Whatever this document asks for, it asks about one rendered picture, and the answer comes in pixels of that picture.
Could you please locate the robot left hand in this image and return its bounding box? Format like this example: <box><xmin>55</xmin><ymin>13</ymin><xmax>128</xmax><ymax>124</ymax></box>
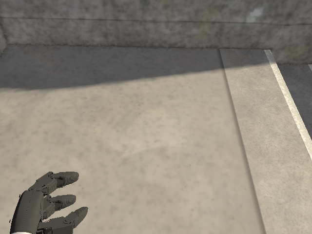
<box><xmin>9</xmin><ymin>172</ymin><xmax>88</xmax><ymax>234</ymax></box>

